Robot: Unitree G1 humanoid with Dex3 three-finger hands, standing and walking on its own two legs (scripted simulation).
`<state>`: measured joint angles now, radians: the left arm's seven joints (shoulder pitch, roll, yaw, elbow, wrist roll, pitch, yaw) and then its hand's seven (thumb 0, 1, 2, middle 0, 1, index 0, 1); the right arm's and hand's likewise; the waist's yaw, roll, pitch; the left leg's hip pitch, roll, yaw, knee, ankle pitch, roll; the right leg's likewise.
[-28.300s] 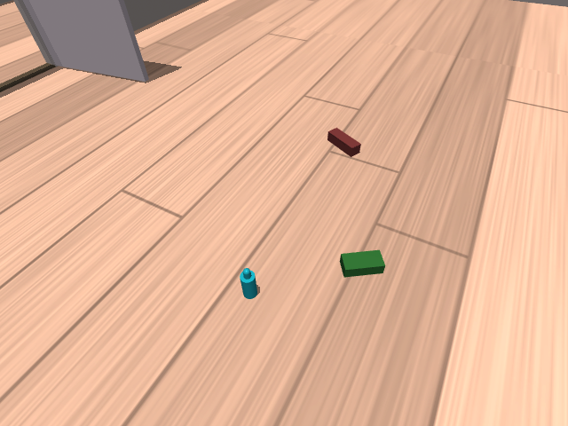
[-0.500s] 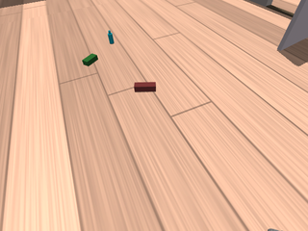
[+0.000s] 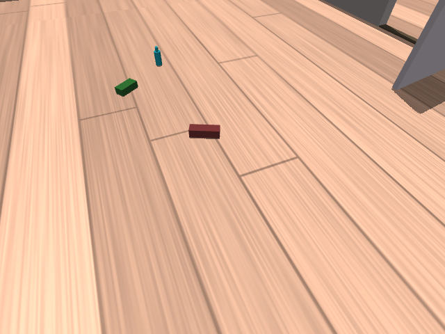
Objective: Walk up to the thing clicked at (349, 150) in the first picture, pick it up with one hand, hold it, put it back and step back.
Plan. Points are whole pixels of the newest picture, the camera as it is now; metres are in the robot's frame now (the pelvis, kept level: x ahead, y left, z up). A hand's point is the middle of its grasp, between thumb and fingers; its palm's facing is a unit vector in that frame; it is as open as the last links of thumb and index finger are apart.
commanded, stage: stand
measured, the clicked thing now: (204, 131) +1.47 +0.16 -0.74
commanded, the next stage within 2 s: none
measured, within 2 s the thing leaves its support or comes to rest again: neither
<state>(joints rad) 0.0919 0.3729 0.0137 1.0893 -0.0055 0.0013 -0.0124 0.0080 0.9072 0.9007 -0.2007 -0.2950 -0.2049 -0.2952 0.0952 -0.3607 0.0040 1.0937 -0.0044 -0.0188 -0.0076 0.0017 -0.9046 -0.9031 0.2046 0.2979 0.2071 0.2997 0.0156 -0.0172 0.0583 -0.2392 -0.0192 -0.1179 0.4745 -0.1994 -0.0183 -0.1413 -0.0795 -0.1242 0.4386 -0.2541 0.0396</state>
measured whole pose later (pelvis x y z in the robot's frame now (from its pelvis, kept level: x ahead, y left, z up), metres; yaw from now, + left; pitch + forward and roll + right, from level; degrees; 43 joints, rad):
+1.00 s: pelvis +0.00 -0.01 +0.01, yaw -3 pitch -2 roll +0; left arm 0.11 0.35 0.01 1.14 0.00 0.00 -0.01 0.01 0.91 0.90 -0.20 -0.30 -0.20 -0.30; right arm 0.09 -0.33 0.01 1.15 -0.01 -0.01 0.00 0.00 -0.91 -0.90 0.20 0.30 0.21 0.30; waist 0.01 0.00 0.05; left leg -0.16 0.02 -0.08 0.34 -0.15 -0.04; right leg -0.10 -0.05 -0.08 0.35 -0.21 0.02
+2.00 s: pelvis +0.01 -0.01 +0.01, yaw -3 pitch -2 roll +0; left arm 0.12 0.36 0.01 1.13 0.00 0.00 -0.01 0.01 0.91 0.90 -0.20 -0.30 -0.20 -0.30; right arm 0.11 -0.35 0.01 1.13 -0.01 0.00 0.00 0.00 -0.91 -0.90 0.20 0.30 0.21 0.30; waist 0.01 0.00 0.05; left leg -0.14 0.02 -0.07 0.34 -0.15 -0.04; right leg -0.09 -0.04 -0.08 0.33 -0.20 0.02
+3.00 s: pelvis +0.14 +0.05 -0.01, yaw -1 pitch -3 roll +1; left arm 0.27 0.46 0.07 1.03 0.01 -0.01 -0.06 0.01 0.91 0.90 -0.20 -0.29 -0.20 -0.29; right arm 0.23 -0.40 -0.09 0.98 -0.03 -0.07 0.06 0.00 -0.91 -0.90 0.20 0.30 0.21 0.30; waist 0.00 -0.08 0.05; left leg -0.25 0.03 0.10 0.57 -0.26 0.02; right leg -0.38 -0.04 0.05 1.09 -0.42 -0.05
